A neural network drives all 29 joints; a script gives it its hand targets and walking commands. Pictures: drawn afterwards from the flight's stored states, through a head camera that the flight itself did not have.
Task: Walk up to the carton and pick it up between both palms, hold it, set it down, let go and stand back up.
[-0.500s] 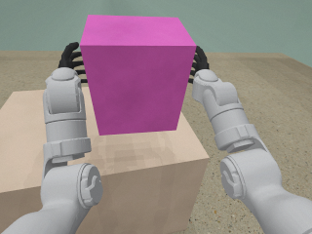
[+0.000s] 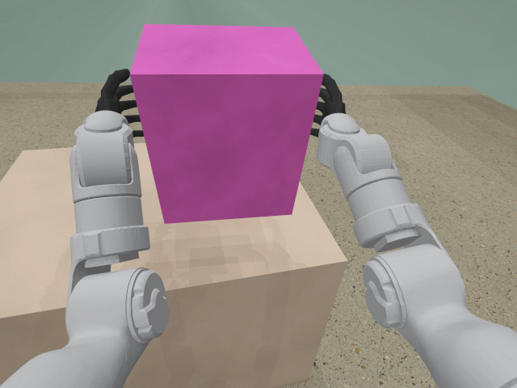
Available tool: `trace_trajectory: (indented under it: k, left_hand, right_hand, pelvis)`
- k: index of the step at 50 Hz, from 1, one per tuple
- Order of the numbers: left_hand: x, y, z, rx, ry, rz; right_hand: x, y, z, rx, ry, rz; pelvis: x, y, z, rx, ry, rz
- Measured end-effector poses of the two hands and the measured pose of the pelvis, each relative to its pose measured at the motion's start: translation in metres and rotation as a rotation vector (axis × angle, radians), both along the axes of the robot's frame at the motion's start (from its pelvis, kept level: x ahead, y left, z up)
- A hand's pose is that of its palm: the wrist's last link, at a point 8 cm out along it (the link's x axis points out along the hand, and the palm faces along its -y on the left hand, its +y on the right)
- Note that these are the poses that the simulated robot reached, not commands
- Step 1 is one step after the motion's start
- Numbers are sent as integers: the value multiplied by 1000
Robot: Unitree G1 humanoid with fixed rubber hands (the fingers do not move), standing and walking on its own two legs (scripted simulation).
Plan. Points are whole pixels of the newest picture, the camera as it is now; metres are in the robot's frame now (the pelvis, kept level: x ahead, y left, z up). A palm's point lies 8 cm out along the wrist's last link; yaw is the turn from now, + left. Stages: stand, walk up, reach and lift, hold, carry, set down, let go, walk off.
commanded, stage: hold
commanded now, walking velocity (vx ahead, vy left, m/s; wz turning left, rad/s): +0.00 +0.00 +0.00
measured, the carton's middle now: (226, 129) +0.43 +0.01 +0.25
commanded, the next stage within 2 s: none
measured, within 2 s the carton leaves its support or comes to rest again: neither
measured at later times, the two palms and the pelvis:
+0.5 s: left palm (111, 125) +0.36 +0.17 +0.29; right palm (331, 125) +0.36 -0.14 +0.29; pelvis +0.00 +0.00 +0.00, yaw +0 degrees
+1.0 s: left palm (111, 127) +0.37 +0.17 +0.29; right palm (330, 125) +0.36 -0.14 +0.29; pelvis +0.00 +0.00 +0.00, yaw +0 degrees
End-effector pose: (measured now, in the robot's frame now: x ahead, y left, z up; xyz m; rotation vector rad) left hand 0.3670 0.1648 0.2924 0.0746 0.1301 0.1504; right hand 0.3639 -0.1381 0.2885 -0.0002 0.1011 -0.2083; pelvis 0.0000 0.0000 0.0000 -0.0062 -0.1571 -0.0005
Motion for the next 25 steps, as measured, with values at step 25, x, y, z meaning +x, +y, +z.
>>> trace_trajectory:
  k: [25]
  left_hand:
    - [-4,1,0,-2,-7,5]
  right_hand:
    - [-4,1,0,-2,1,2]
  pelvis:
    - [-1,4,0,-3,-2,-5]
